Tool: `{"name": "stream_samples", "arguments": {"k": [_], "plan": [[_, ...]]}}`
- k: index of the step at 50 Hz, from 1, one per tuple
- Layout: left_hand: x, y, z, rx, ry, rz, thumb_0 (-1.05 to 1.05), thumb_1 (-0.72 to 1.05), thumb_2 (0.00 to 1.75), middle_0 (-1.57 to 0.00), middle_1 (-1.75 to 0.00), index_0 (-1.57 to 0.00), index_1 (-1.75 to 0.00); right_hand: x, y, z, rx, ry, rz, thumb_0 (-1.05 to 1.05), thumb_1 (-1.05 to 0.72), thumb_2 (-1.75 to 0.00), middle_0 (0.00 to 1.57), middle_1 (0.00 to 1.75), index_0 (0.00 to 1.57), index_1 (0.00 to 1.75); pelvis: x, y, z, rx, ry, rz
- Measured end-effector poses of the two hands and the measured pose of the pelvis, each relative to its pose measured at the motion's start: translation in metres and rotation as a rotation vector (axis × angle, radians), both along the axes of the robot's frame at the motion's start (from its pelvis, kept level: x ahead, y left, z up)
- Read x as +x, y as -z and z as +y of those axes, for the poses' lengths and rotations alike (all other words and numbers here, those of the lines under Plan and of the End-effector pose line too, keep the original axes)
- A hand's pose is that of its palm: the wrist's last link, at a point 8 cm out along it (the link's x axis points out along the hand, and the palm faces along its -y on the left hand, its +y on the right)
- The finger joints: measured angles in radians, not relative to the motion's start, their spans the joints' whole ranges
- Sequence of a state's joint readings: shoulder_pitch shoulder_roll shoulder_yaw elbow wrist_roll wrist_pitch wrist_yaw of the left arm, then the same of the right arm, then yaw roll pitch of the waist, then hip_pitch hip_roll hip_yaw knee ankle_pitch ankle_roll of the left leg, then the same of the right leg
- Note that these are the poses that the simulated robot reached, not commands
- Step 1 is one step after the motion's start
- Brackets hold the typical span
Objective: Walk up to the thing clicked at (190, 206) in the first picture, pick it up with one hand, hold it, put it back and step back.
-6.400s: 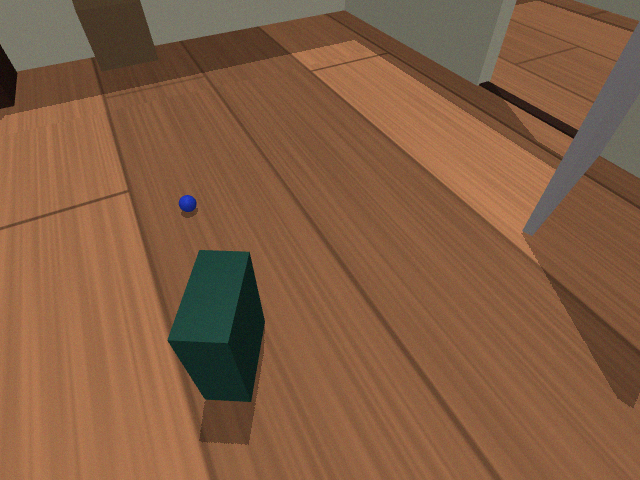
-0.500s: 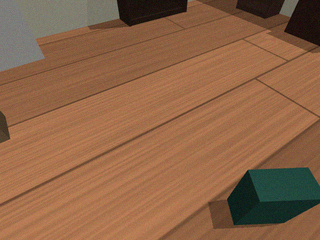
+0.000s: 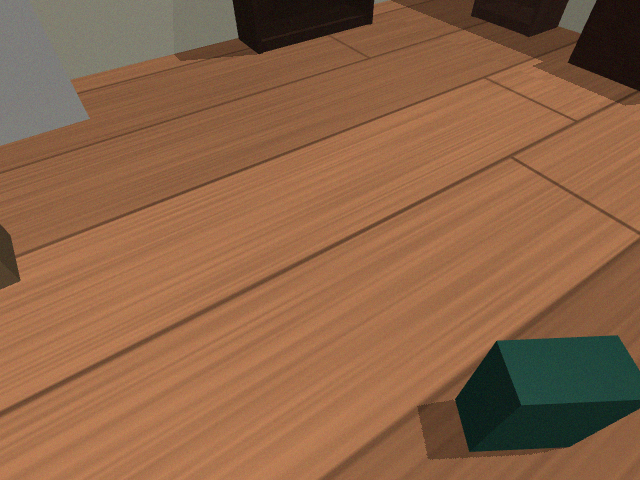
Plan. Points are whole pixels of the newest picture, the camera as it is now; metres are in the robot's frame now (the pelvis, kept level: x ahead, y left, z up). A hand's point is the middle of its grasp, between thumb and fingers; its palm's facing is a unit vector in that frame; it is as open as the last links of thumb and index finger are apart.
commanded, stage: stand
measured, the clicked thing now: out of the picture +0.84 -1.29 -0.74
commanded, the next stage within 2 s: walk up in 0.02 s
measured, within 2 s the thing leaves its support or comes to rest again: neither
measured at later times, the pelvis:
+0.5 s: pelvis +0.13 +0.07 -0.01, yaw +0 degrees
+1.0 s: pelvis +0.40 +0.02 -0.01, yaw -1 degrees
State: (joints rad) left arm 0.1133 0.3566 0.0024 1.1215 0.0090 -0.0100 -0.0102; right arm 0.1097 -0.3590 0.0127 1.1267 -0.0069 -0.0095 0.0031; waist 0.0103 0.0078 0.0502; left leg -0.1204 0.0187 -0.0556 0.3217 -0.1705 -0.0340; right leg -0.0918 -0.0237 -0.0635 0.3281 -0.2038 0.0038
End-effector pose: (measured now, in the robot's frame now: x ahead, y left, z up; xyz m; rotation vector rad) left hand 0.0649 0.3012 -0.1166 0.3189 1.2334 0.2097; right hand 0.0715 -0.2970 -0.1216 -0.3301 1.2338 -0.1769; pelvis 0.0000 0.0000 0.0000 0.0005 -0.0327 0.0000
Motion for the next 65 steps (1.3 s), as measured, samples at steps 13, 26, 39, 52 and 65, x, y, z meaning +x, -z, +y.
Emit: {"name": "stream_samples", "arguments": {"k": [13, 26, 39, 52, 65], "plan": [[-0.017, -0.003, 0.063, 0.021, -0.089, -0.017, 0.01, 0.9, 0.9, -0.2, -0.3, -0.2, -0.3, 0.069, -0.021, -0.002, -0.047, -0.081, -0.054, 0.01, -0.91, -0.9, 0.2, 0.3, 0.2, 0.3, 0.044, 0.007, 0.029, -0.014, -0.048, 0.002], [0.114, 0.011, 0.106, -0.024, 0.009, -0.02, 0.01, 0.9, 0.9, -0.2, -0.3, -0.2, -0.3, 0.132, -0.032, 0.044, -0.073, 0.003, -0.151, 0.0, -0.91, -0.9, 0.2, 0.3, 0.2, 0.3, 0.141, 0.011, 0.074, 0.024, 0.002, -0.019], [0.322, -0.011, 0.069, 0.023, 0.12, -0.115, 0.01, 0.9, 0.9, -0.2, -0.3, -0.2, -0.3, 0.21, 0.012, 0.017, -0.005, 0.072, -0.01, 0.0, -0.9, -0.9, 0.2, 0.3, 0.2, 0.3, 0.284, 0.023, 0.043, 0.04, 0.018, 0.005], [0.427, -0.022, 0.03, 0.018, 0.061, -0.161, 0.01, 0.9, 0.9, -0.2, -0.3, -0.2, -0.3, 0.422, -0.004, -0.004, 0.014, -0.033, -0.126, 0.0, -0.91, -0.9, 0.2, 0.3, 0.2, 0.3, 0.421, 0.009, 0.019, -0.013, 0.013, -0.004], [0.536, 0.03, 0.081, 0.01, 0.016, 0.0, 0.01, 0.9, 0.9, -0.2, -0.3, -0.2, -0.3, 0.613, -0.018, 0.024, -0.075, -0.074, -0.231, 0.0, -0.91, -0.9, 0.2, 0.3, 0.2, 0.3, 0.578, 0.034, 0.053, -0.008, 0.013, 0.001]]}}
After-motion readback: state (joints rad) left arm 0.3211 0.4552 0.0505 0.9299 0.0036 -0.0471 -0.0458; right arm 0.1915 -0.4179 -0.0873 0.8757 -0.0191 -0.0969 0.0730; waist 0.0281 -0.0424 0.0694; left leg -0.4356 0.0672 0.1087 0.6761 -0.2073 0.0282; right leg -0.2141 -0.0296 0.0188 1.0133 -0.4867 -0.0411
